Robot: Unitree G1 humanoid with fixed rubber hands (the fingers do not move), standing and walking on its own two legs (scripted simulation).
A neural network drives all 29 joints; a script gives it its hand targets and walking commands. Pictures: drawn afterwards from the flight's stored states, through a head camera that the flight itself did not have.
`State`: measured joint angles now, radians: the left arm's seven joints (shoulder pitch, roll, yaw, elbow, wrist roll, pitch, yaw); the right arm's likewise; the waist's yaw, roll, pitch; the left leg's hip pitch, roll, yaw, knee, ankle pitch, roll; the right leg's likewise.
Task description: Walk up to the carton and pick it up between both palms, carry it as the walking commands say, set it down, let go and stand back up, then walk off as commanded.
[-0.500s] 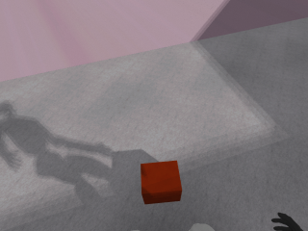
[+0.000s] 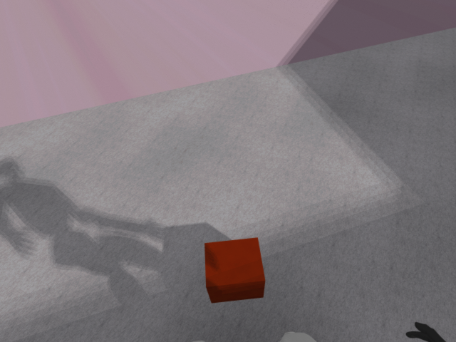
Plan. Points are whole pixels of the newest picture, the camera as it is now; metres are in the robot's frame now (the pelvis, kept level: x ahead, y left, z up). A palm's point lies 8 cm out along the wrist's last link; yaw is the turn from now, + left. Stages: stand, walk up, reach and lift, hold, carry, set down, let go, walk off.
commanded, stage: stand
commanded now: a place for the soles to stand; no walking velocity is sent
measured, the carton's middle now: (234, 270) +0.50 +0.03 -0.64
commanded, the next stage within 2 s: reach and lift in 0.62 s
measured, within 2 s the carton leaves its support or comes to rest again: neither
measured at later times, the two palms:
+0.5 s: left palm out of the picture +0.08 +0.32 -0.08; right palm out of the picture +0.09 -0.34 -0.10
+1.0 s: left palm (92, 327) +0.18 +0.28 -0.08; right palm (407, 321) +0.17 -0.29 -0.09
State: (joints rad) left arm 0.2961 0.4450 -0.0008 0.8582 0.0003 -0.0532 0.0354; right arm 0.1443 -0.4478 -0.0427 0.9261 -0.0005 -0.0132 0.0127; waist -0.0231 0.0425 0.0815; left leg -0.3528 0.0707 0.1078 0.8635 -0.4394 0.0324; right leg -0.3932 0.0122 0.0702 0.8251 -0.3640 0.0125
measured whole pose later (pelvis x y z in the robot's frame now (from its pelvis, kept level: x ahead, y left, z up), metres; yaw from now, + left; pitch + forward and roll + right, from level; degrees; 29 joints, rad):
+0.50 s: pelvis +0.00 -0.01 +0.01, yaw +0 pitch -3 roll +0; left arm 0.27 0.44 0.00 0.86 0.00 -0.05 0.03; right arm 0.14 -0.45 -0.04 0.96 0.00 -0.01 0.01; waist -0.02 0.04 0.08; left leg -0.35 0.07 0.11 0.81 -0.41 0.02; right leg -0.39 0.01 0.07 0.78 -0.34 0.01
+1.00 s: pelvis +0.00 +0.00 +0.00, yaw +1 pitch -2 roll +0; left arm 0.02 0.33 0.07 0.62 0.01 0.14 -0.03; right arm 0.04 -0.35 -0.11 0.61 0.00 0.13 0.05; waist -0.02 0.03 0.25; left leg -0.37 0.04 0.11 0.81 -0.40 0.02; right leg -0.42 -0.01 0.07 0.80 -0.35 0.02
